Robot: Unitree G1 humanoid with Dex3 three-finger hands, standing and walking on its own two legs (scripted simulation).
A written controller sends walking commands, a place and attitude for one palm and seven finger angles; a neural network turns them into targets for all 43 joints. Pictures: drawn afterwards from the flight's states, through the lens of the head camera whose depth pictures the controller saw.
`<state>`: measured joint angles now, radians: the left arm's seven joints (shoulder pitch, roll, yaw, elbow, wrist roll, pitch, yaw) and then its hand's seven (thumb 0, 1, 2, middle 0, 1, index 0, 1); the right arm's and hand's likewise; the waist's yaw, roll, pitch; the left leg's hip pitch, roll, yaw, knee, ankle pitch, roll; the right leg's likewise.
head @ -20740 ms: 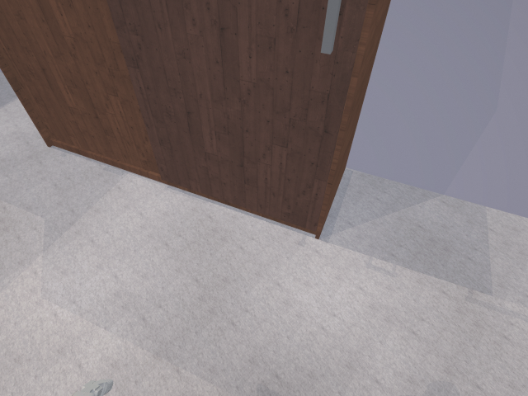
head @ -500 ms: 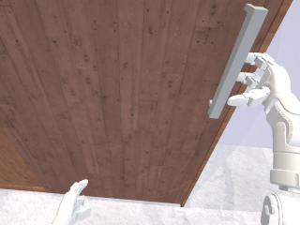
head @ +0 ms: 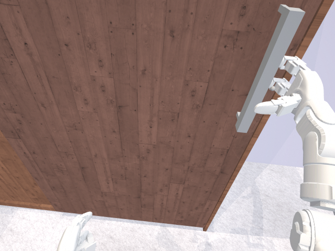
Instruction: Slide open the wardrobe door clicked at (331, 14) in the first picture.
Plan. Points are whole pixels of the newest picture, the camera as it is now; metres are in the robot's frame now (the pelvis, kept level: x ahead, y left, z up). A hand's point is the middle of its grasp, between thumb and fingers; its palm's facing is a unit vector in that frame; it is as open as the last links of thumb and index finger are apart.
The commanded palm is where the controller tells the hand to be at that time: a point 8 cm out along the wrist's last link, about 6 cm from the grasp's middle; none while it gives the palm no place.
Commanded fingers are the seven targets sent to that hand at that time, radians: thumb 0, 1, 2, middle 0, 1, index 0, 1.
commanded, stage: slide the fingers in behind the handle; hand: right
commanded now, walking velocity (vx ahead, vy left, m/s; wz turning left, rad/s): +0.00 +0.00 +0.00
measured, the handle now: (259, 77) +0.44 -0.17 +0.26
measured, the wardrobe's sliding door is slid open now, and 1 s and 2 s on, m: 0.00 0.00 0.00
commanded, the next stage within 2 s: move the hooked fingers beside the handle in 0.62 s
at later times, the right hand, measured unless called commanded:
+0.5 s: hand (272, 95) +0.37 -0.18 +0.25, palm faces +0.06 +1.00 -0.03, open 14.0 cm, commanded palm +0.35 -0.23 +0.25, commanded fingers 0.00 0.50 -0.30 0.30 1.20 0.30 1.20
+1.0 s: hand (266, 93) +0.38 -0.17 +0.25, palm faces +0.04 +1.00 -0.03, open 14.1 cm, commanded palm +0.35 -0.23 +0.25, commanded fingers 0.00 0.50 -0.30 0.30 1.20 0.30 1.20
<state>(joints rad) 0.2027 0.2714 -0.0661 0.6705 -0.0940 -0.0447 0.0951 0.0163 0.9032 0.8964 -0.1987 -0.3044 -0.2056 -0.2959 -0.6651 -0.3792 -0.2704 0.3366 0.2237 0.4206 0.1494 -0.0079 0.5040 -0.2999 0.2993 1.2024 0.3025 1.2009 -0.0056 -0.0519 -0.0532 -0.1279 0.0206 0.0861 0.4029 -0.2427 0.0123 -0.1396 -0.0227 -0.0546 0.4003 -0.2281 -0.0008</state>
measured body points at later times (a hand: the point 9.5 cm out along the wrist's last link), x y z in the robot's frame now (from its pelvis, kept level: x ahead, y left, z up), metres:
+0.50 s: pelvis +0.00 +0.00 +0.00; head -0.03 +0.02 +0.45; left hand +0.18 +0.23 -0.09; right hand +0.36 -0.23 +0.25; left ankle -0.01 +0.11 -0.74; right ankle -0.01 -0.12 -0.74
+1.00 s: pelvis +0.00 +0.00 +0.00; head -0.03 +0.02 +0.45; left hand +0.19 +0.22 -0.08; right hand +0.37 -0.22 +0.26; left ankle -0.01 +0.11 -0.74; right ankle -0.01 -0.12 -0.74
